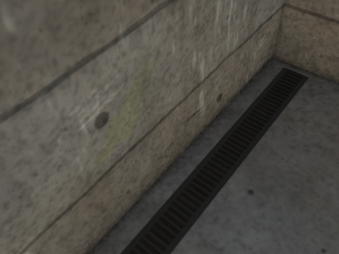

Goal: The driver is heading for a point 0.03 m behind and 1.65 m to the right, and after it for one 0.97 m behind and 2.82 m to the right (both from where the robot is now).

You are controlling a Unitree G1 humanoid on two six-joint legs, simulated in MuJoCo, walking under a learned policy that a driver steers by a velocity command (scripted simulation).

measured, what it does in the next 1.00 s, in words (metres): walks ahead, turning right: left foot, then right foot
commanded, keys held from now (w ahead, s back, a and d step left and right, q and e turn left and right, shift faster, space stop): e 0.32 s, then w+e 0.34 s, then w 0.16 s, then no key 0.18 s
